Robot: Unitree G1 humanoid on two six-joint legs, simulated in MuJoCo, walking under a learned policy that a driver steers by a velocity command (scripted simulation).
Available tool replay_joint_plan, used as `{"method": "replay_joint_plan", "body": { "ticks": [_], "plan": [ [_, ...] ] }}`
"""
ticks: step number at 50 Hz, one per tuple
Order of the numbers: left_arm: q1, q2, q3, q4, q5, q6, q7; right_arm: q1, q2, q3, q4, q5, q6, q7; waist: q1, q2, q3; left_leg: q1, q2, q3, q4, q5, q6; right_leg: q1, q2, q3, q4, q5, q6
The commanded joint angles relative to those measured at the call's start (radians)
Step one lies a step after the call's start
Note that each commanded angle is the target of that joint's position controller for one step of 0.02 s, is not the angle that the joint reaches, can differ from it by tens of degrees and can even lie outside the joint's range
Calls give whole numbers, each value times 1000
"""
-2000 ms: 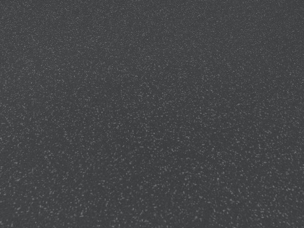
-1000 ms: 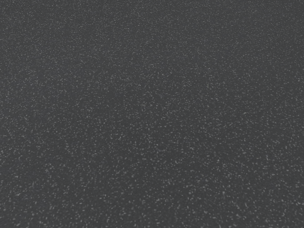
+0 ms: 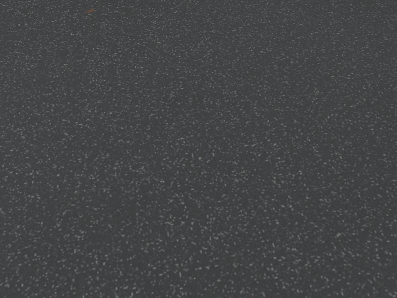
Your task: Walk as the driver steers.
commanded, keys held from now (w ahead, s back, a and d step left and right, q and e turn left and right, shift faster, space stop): q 0.68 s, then no key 0.02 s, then w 0.30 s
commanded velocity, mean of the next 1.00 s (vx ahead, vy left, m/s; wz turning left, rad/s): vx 0.18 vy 0.00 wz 0.37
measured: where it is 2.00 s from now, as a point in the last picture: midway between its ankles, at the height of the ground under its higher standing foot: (135, 229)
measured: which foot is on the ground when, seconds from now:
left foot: up 0.00-0.42, down 0.44-0.88, up 0.90-1.00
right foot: down 0.00-0.44, up 0.46-0.86, down 0.88-1.00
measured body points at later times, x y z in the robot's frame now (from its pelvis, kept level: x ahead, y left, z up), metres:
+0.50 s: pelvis +0.18 +0.02 +0.00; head +0.22 +0.05 +0.45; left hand +0.24 +0.32 -0.13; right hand +0.38 -0.22 -0.10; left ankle +0.24 +0.12 -0.72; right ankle +0.10 -0.11 -0.67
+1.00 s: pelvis +0.26 +0.00 +0.02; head +0.27 -0.02 +0.47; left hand +0.17 +0.27 -0.09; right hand +0.51 -0.17 -0.09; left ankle +0.24 +0.14 -0.67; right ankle +0.27 -0.11 -0.72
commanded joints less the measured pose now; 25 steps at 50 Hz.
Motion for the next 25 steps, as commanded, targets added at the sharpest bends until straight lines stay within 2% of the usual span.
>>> {"method": "replay_joint_plan", "body": {
  "ticks": [1,2,3,4,5,6,9,12,16,19,20,21,22,23,24,25],
  "plan": [
    [203,141,34,7,8,2,10,-58,-130,-20,-94,28,-53,-1,108,-81,-164,-540,82,-53,338,86,25,585,-333,472,-281,75,-189],
    [146,116,27,0,18,-1,6,-77,-120,-28,-91,12,-44,-9,75,-39,-106,-481,106,-48,281,126,12,451,-301,360,-297,273,-174],
    [125,88,19,5,28,-6,4,-46,-103,-33,-80,8,-26,-13,38,-52,-96,-404,125,-59,245,141,7,375,-272,265,-310,407,-156],
    [124,78,18,18,33,-10,2,-13,-72,-31,-69,10,-8,-16,20,-66,-91,-354,121,-61,215,148,0,329,-258,206,-321,498,-151],
    [128,83,19,30,35,-14,4,9,-49,-31,-63,10,7,-18,5,-72,-85,-334,111,-55,191,161,-8,296,-250,153,-328,581,-154],
    [124,98,21,37,38,-16,11,3,-44,-33,-71,8,18,-21,-5,-80,-73,-340,101,-53,160,192,-16,275,-244,107,-337,636,-156],
    [96,135,29,36,34,-1,43,-84,-47,-36,-126,-8,31,-19,-7,-87,-58,-368,95,-26,-29,341,-37,267,-224,0,-352,646,-144],
    [105,159,33,38,26,22,69,-179,-34,-31,-171,-12,34,-1,31,-89,-70,-333,89,23,-198,473,-40,301,-218,-63,-347,600,-134],
    [124,177,42,49,8,57,82,-249,-57,-41,-230,-14,47,20,55,-82,-66,-361,80,45,-293,424,-23,417,-267,-66,-282,540,-129],
    [100,192,53,35,-9,83,91,-245,-77,-53,-263,-13,51,38,40,-95,-60,-344,54,76,-345,302,15,454,-292,-60,-162,556,-100],
    [83,194,55,25,-15,91,95,-204,-84,-61,-260,-12,48,42,15,-86,-77,-281,25,102,-411,322,35,450,-274,-76,-77,598,-76],
    [102,183,53,24,-14,96,96,-128,-118,-78,-246,-15,41,38,-17,-41,-120,-146,-7,99,-508,462,67,414,-218,-107,71,580,-31],
    [128,165,45,2,13,92,91,-56,-228,-112,-248,-23,40,18,-33,121,-199,69,125,-119,-522,920,142,242,-127,-137,327,316,46],
    [157,88,20,-31,54,83,74,-43,-299,-118,-263,-36,46,3,25,299,-278,317,358,-473,-492,1312,347,-92,64,-86,652,-560,115],
    [149,114,21,-28,28,75,56,-33,-235,-99,-280,-39,45,10,-10,191,-415,339,382,-545,-544,1090,394,-136,54,133,767,-589,99],
    [90,141,29,-43,-6,75,51,-117,-204,-93,-308,-30,41,11,-2,119,-319,256,337,-457,-573,931,349,-193,20,148,773,-510,87]
  ]
}}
